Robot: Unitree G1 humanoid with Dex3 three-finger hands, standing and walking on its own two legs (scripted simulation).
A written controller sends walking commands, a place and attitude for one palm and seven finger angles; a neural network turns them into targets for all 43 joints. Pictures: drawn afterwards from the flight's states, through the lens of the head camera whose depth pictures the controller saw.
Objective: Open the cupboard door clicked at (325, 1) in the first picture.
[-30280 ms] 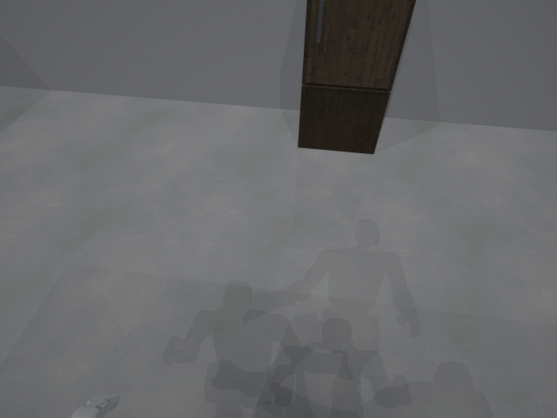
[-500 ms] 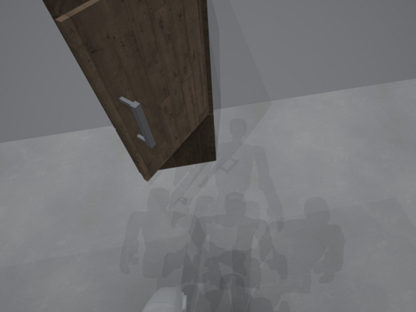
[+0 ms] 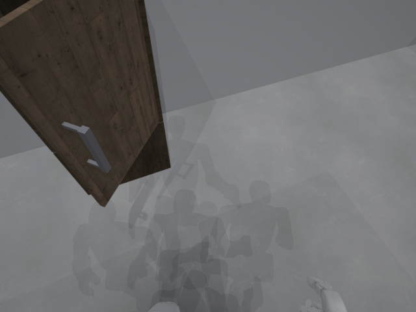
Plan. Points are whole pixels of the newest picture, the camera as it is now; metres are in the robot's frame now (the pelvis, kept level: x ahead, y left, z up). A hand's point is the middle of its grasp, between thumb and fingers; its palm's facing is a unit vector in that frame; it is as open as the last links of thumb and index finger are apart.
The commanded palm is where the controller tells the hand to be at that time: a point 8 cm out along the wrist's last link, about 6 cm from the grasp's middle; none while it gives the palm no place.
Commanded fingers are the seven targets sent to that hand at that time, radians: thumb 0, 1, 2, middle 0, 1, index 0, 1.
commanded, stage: walk to a spot facing it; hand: left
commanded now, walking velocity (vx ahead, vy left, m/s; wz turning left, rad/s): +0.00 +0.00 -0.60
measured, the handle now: (88, 149) +0.43 +0.34 -0.05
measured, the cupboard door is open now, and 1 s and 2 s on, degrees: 46 46 46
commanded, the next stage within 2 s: turn to face it in 1.96 s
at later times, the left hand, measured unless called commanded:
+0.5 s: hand (167, 255) +0.24 +0.12 -0.16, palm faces -0.38 -0.88 -0.27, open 7.4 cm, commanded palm none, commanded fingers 0.00 0.90 0.90 -0.20 -0.30 -0.20 -0.30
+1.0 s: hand (175, 241) +0.28 +0.11 -0.18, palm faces -0.54 -0.82 -0.18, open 7.4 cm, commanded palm none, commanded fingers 0.00 0.90 0.90 -0.20 -0.30 -0.20 -0.30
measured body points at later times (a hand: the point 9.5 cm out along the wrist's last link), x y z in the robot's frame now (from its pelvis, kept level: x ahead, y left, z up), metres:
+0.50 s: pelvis +0.03 -0.02 -0.02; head +0.09 -0.07 +0.43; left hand +0.26 +0.16 -0.14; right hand -0.06 -0.27 -0.17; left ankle +0.00 +0.14 -0.69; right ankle +0.01 -0.11 -0.74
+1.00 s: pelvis +0.15 -0.06 +0.00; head +0.20 -0.06 +0.44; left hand +0.30 +0.15 -0.17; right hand +0.08 -0.31 -0.13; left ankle +0.19 +0.05 -0.74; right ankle +0.03 -0.11 -0.67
